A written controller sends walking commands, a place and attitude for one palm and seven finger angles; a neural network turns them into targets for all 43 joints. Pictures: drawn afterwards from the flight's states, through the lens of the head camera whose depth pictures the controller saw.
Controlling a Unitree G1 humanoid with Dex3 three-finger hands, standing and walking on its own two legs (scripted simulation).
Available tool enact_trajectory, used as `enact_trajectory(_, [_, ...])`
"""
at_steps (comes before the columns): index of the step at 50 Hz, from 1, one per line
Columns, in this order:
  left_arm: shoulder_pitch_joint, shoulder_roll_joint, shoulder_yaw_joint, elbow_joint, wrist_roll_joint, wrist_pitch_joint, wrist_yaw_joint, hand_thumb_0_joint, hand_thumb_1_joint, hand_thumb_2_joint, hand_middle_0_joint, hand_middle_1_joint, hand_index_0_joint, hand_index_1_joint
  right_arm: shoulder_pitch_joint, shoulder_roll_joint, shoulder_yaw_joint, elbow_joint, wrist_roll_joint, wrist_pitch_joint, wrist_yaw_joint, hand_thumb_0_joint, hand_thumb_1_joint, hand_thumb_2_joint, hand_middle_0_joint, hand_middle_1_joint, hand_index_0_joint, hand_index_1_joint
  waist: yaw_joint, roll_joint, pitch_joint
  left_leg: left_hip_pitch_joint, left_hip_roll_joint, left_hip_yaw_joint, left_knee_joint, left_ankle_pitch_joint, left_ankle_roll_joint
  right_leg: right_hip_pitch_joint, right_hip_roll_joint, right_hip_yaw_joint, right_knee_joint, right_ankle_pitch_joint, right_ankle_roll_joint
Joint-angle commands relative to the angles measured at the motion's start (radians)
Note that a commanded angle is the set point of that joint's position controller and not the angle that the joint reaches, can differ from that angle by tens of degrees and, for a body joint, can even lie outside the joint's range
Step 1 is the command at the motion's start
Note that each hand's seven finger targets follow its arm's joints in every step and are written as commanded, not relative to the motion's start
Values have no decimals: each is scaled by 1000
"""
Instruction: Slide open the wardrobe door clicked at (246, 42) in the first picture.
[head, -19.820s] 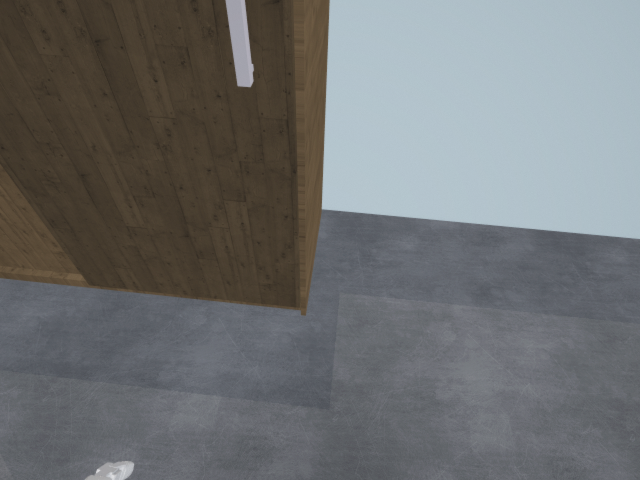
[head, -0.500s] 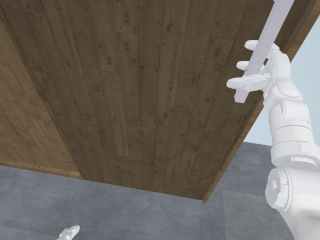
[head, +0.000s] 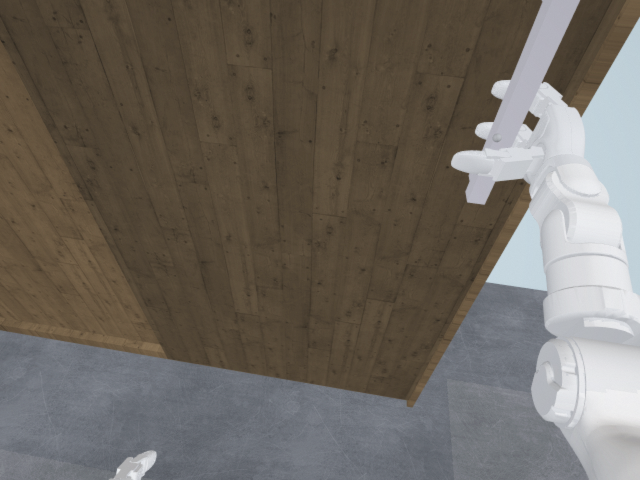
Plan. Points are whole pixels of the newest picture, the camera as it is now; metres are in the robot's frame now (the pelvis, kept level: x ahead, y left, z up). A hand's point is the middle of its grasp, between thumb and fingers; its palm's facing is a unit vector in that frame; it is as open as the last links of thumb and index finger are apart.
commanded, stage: grip the handle and tug to test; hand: right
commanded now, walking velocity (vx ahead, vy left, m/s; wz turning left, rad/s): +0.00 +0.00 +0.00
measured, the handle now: (507, 108) +0.51 -0.17 +0.25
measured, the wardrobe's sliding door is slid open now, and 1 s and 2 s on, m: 0.00 0.00 0.00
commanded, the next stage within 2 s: tug the door sideways, standing still in 1.24 s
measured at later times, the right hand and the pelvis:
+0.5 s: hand (496, 135) +0.46 -0.15 +0.24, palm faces +0.08 +1.00 +0.02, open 6.0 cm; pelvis +0.00 +0.00 +0.00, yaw +0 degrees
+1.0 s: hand (492, 136) +0.45 -0.15 +0.24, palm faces +0.10 +1.00 +0.02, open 5.9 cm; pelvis +0.01 +0.01 +0.00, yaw +1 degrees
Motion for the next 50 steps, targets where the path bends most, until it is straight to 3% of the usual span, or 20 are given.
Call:
enact_trajectory(1, [-53,124,43,-130,5,-41,-1,0,900,900,-200,-300,-200,-300,-558,-173,-13,-266,7,-74,-7,0,33,-500,350,1267,350,1267,8,11,-314,-61,-24,-14,-53,335,16,295,24,45,-12,245,-49])
enact_trajectory(3, [-50,126,41,-127,6,-39,-2,0,900,900,-200,-300,-200,-300,-536,-172,-20,-242,9,-62,-10,0,-60,-540,360,1280,360,1280,4,29,-296,-65,-26,-12,-54,329,16,283,23,47,-15,238,-47])
enact_trajectory(4, [-46,132,43,-127,9,-35,-1,0,900,900,-200,-300,-200,-300,-496,-204,-51,-215,11,-60,-16,0,-107,-560,365,1287,365,1287,-4,89,-288,-41,-26,-11,-61,335,12,263,22,43,-17,239,-53])
enact_trajectory(6, [-58,129,41,-133,9,-30,0,0,900,900,-200,-300,-200,-300,-518,-226,-64,-247,3,-57,-16,0,-200,-600,375,1300,375,1300,-8,64,-299,-25,-21,-18,-57,353,12,256,25,34,-24,238,-53])
enact_trajectory(8, [-65,122,37,-140,6,-28,-1,0,900,900,-200,-300,-200,-300,-530,-180,-17,-265,-6,-55,-12,0,-293,-640,385,1313,385,1313,0,25,-280,-43,-21,-15,-54,347,15,266,24,35,-22,240,-50])
enact_trajectory(11, [-71,125,41,-149,8,-26,-1,0,900,900,-200,-300,-200,-300,-502,-219,-63,-301,6,-59,-10,0,-433,-700,400,1333,400,1333,-14,52,-324,-8,-22,-19,-54,381,14,278,28,35,-18,265,-54])
enact_trajectory(14, [-71,123,40,-145,5,-24,1,0,900,900,-200,-300,-200,-300,-484,-171,-17,-272,8,-45,0,0,-573,-760,415,1353,415,1353,-1,71,-272,-29,-22,-15,-65,356,11,263,26,32,-16,241,-55])
enact_trajectory(18, [-60,126,37,-131,6,-18,8,0,900,900,-200,-300,-200,-300,-537,-205,-33,-230,2,-34,-1,0,-760,-840,435,1380,435,1380,11,49,-257,-62,-22,-16,-71,306,12,259,25,42,-26,200,-50])
enact_trajectory(21, [-71,120,39,-144,7,-22,3,0,900,900,-200,-300,-200,-300,-535,-180,-20,-287,5,-50,-2,0,-900,-900,450,1400,450,1400,1,1,-305,-40,-20,-19,-59,355,16,290,28,38,-16,252,-51])
enact_trajectory(24, [-60,131,43,-139,8,-19,5,0,900,900,-200,-300,-200,-300,-477,-203,-43,-245,15,-49,3,0,-900,-900,450,1400,450,1400,-1,88,-293,-14,-22,-15,-64,374,10,263,27,33,-18,253,-56])
enact_trajectory(27, [-76,121,40,-147,6,-19,3,0,900,900,-200,-300,-200,-300,-495,-210,-48,-299,5,-52,0,0,-900,-900,450,1400,450,1400,-10,20,-305,-12,-19,-21,-55,399,13,276,30,29,-16,275,-54])
enact_trajectory(29, [-73,124,42,-146,8,-16,1,0,900,900,-200,-300,-200,-300,-486,-191,-32,-303,7,-51,-5,0,-900,-900,450,1400,450,1400,-5,58,-302,-5,-20,-14,-61,392,12,273,28,31,-16,272,-55])
enact_trajectory(33, [-86,120,41,-151,6,-14,1,0,900,900,-200,-300,-200,-300,-494,-175,-24,-344,11,-36,-4,0,-900,-900,450,1400,450,1400,-4,23,-309,-14,-22,-18,-57,404,13,291,30,30,-16,281,-53])
enact_trajectory(34, [-82,126,44,-151,6,-13,2,0,900,900,-200,-300,-200,-300,-460,-191,-37,-327,13,-35,-4,0,-900,-900,450,1400,450,1400,-10,73,-305,6,-22,-14,-62,404,11,276,28,30,-16,280,-56])
enact_trajectory(39, [-83,129,43,-149,9,-5,6,0,900,900,-200,-300,-200,-300,-449,-230,-67,-311,15,-23,3,0,-900,-900,450,1400,450,1400,-16,80,-301,21,-17,-19,-61,431,9,262,32,25,-18,284,-58])
enact_trajectory(41, [-93,124,39,-153,6,-2,6,0,900,900,-200,-300,-200,-300,-465,-221,-59,-323,13,-21,6,0,-900,-900,450,1400,450,1400,-13,43,-297,14,-16,-23,-58,436,9,263,36,23,-19,281,-57])
enact_trajectory(44, [-99,123,42,-171,9,-3,-1,0,900,900,-200,-300,-200,-300,-385,-213,-73,-366,22,-27,6,0,-900,-900,450,1400,450,1400,-34,69,-328,51,-18,-15,-50,474,11,276,35,23,-14,325,-58])
enact_trajectory(48, [-129,116,39,-190,4,2,-6,0,900,900,-200,-300,-200,-300,-336,-191,-64,-443,27,-10,11,0,-900,-900,450,1400,450,1400,-41,51,-327,55,-20,-16,-43,507,12,291,34,19,-17,347,-56])
enact_trajectory(49, [-128,122,41,-192,5,5,-7,0,900,900,-200,-300,-200,-300,-297,-208,-80,-444,31,-7,10,0,-900,-900,450,1400,450,1400,-47,87,-329,80,-18,-13,-46,515,9,281,33,16,-18,350,-58])
enact_trajectory(50, [-140,121,39,-197,4,9,-7,0,900,900,-200,-300,-200,-300,-280,-230,-100,-464,31,2,11,0,-900,-900,450,1400,450,1400,-53,71,-325,84,-16,-17,-42,534,9,276,34,14,-21,356,-59])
